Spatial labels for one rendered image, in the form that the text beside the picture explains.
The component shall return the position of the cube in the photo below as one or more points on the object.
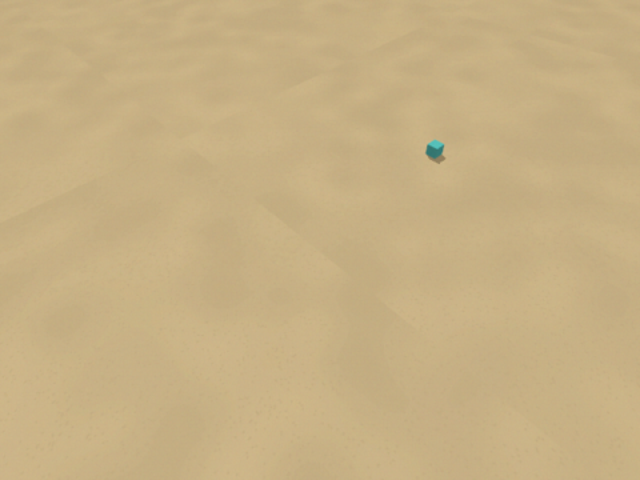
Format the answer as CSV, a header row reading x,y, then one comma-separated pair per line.
x,y
434,149

